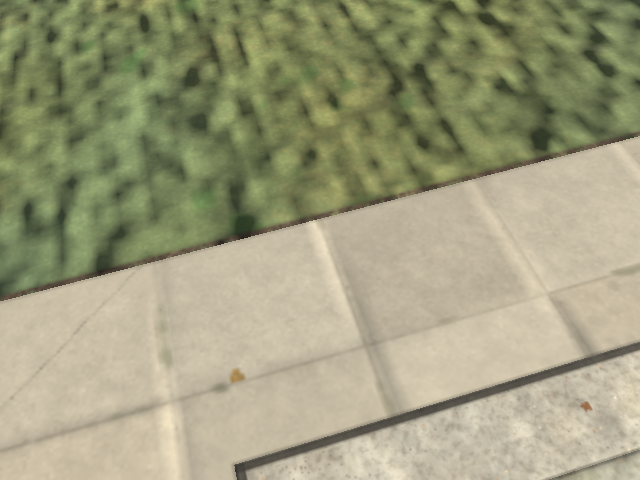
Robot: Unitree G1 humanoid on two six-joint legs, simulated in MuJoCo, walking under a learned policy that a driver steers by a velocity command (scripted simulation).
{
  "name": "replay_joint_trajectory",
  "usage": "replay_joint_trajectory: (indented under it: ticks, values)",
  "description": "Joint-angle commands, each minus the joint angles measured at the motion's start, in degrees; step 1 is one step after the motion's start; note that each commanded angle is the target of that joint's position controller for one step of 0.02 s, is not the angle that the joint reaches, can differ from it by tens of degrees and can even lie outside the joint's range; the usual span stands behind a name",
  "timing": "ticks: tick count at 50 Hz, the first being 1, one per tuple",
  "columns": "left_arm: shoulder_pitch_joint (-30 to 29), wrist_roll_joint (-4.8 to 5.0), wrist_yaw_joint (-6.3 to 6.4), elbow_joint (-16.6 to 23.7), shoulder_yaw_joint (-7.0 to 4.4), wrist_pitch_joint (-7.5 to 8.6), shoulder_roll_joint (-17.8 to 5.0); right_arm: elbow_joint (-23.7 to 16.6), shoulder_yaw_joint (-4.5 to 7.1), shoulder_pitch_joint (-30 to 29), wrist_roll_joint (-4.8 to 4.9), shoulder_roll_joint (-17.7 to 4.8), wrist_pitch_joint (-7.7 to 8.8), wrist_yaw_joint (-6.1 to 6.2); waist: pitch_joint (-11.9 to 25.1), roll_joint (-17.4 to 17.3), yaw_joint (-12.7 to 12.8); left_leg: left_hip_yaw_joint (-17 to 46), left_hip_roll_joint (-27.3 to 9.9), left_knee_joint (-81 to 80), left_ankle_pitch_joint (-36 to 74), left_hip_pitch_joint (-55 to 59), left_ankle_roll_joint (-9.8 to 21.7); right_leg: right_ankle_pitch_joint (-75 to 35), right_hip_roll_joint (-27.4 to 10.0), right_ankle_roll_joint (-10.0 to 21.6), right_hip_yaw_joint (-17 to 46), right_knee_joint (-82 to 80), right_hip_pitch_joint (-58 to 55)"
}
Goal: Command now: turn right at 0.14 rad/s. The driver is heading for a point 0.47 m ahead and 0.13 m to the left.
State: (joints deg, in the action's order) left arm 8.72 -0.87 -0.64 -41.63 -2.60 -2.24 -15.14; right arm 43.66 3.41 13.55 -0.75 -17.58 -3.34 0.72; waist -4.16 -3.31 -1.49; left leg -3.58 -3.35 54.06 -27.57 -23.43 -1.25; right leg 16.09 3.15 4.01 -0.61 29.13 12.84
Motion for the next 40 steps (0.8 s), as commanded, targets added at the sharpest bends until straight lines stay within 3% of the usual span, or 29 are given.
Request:
replay_joint_trajectory:
  ticks: [1, 3, 7, 10, 13, 15, 19, 21, 22, 23, 24, 25, 26, 27, 29, 30, 32, 36, 38, 40]
  values:
    - [-3.1, -0.07, 1.73, 2.7, 0.45, 1.38, -3.0, -1.0, 0.75, 2.9, -0.55, -4.4, 0.27, -0.7, 5.3, 11.7, -0.3, 3.5, 0.0, 2.1, 5.6, -0.6, -0.2, -33.4, -13.3, 7.0, 8.2, -12.3, -5.4]
    - [-1.7, -0.47, 2.0, 1.2, 1.29, 2.05, -2.5, 0.8, 0.25, 4.5, -0.04, -3.0, -0.08, -1.34, 6.3, 9.5, -0.1, 4.5, 1.4, -2.8, 6.2, 3.7, -0.4, -33.2, -13.4, 5.9, 5.4, -12.4, -5.6]
    - [0.7, -0.41, 2.51, -1.0, 0.21, 1.8, -7.1, 0.5, 0.29, 1.7, 0.05, -3.3, -0.33, -1.37, 3.4, 10.3, 2.2, 4.3, 3.0, -8.3, 4.1, 2.8, 0.2, -26.1, -15.7, 6.8, 6.4, -11.3, -7.0]
    - [1.7, -0.31, 2.57, -1.6, -0.38, 1.29, -7.8, 0.1, 0.37, 1.0, 0.1, -3.1, -0.11, -1.17, 2.7, 9.4, 2.8, 3.2, 2.8, -7.6, 0.8, 0.9, 0.6, -26.0, -18.0, 9.0, 7.9, -10.2, -7.8]
    - [4.7, -0.9, 2.31, -2.5, -1.31, 1.4, -8.7, -1.5, 0.31, -2.1, -0.57, -3.0, 0.2, -1.96, 2.2, 9.4, 4.8, 2.0, 2.0, -7.5, -0.9, -2.8, 1.9, 5.1, -20.1, 10.7, 12.7, -16.6, -9.0]
    - [5.2, -1.05, 2.01, -2.8, -1.76, 1.98, -9.0, -2.8, 0.45, -4.3, -0.56, -3.1, 0.47, -2.84, 0.1, 8.7, 4.9, 2.3, 1.5, -8.5, -1.7, -5.2, 3.0, 14.6, -21.6, 11.1, 15.3, -19.7, -9.8]
    - [2.9, -1.06, 0.9, -2.6, -2.5, 3.56, -9.7, -2.6, 0.4, -1.8, 0.26, -2.0, 1.41, -3.63, 0.8, 7.1, 2.0, 1.0, 2.0, -16.8, 0.2, 3.4, 6.4, 11.4, -21.0, 8.7, 9.9, -20.2, -6.5]
    - [0.0, -0.29, 0.53, -2.4, -2.88, 3.52, -10.1, -0.3, 0.44, 4.2, 0.02, -1.3, 2.11, -3.86, 1.7, 6.9, -1.8, -2.3, 4.7, -28.0, 7.5, 16.5, 7.9, 11.7, -17.4, 5.8, 2.8, -15.0, 0.8]
    - [-0.5, -0.24, 0.68, -2.3, -2.62, 3.42, -8.9, 2.1, 1.08, 9.6, -0.55, -2.8, 2.65, -3.69, 2.8, 4.2, -3.9, -0.8, 5.9, -31.6, 7.0, 25.7, 8.9, 13.7, -14.1, 3.6, -1.5, -7.3, 7.8]
    - [-2.1, -0.76, 0.5, -0.8, -1.31, 3.48, -4.9, 4.1, 2.39, 16.6, -1.49, -7.3, 3.35, -3.16, 4.4, -8.2, -6.6, 16.1, -4.8, -39.7, -5.3, 33.9, 11.7, 14.4, -7.9, 0.5, -9.7, 12.5, 18.5]
    - [-5.9, -1.92, 0.0, 3.3, -0.46, 3.87, -2.9, 2.4, 3.41, 18.0, -0.53, -13.2, 3.95, -2.77, 1.6, -14.7, -7.0, 44.9, -18.4, -47.4, -16.2, 35.5, 18.9, 19.8, 0.9, -1.6, -6.4, 24.0, 35.7]
    - [-6.6, -2.73, -0.42, 2.9, -1.08, 4.18, -6.5, 2.1, 2.85, 14.6, -0.33, -10.4, 3.7, -2.04, -2.7, -4.5, -5.3, 41.6, -18.2, -47.7, -15.3, 30.5, 20.5, 15.0, -4.3, -1.8, 1.3, 29.4, 37.5]
    - [-4.2, -1.29, -1.33, 1.7, -1.38, 4.83, -7.7, 1.0, 2.06, 10.5, 0.06, -8.3, 3.84, -1.64, -4.0, -2.0, -2.1, 35.7, -14.5, -47.1, -10.4, 27.5, 18.7, 7.6, -5.9, -2.1, 2.0, 29.8, 35.5]
    - [-2.2, -0.81, -1.74, 0.5, -1.39, 5.37, -8.3, 0.5, 1.84, 8.2, 0.08, -7.5, 4.26, -1.44, -3.8, -0.9, -0.4, 30.3, -11.0, -47.2, -2.0, 26.5, 16.8, 3.0, -6.7, -2.7, 2.0, 28.7, 33.5]
    - [-0.2, -2.28, -1.83, -1.1, -1.23, 5.01, -8.3, 0.3, 1.46, 7.0, 0.36, -6.7, 5.39, -1.2, -1.4, -0.5, 0.8, 23.2, -6.7, -46.2, 14.9, 26.3, 14.9, -2.5, -6.7, -4.4, 0.8, 28.1, 29.8]
    - [-0.3, -2.5, -1.84, -0.9, -1.05, 4.68, -7.7, 0.9, 1.49, 8.3, 0.6, -6.9, 5.88, -1.34, -0.3, -0.3, 0.8, 21.6, -6.1, -45.1, 22.1, 26.2, 14.9, -3.6, -6.1, -5.1, 0.1, 28.4, 29.2]
    - [-2.7, -2.19, -1.74, 0.3, -0.62, 4.2, -6.7, 2.1, 1.73, 10.8, 0.92, -7.3, 6.4, -1.43, -0.1, 0.0, 0.3, 19.9, -5.3, -44.1, 30.0, 25.5, 15.0, -5.3, -6.0, -6.2, -0.6, 27.2, 30.1]
    - [-11.3, -1.47, -1.96, 3.8, 0.39, 4.2, -5.4, 3.6, 1.77, 14.3, 0.48, -7.1, 6.41, -1.0, -2.0, -1.6, -2.4, 19.5, -3.6, -43.1, 34.3, 23.3, 14.5, -9.9, -4.9, -7.0, -1.7, 17.3, 29.9]
    - [-14.6, -1.09, -2.17, 5.4, 0.82, 4.48, -5.1, 4.1, 1.94, 15.2, 0.34, -7.7, 6.44, -0.65, -2.2, -2.3, -3.4, 20.1, -3.8, -42.0, 37.2, 22.9, 14.0, -11.9, -4.0, -6.5, -1.7, 11.5, 27.3]
    - [-14.0, -0.99, -2.31, 5.5, 1.1, 4.83, -4.9, 4.7, 1.65, 14.6, 0.41, -7.4, 6.86, -0.27, -1.7, -2.9, -2.9, 19.1, -5.1, -43.0, 40.7, 23.3, 12.7, -14.4, -3.8, -4.3, -2.7, 6.2, 21.9]
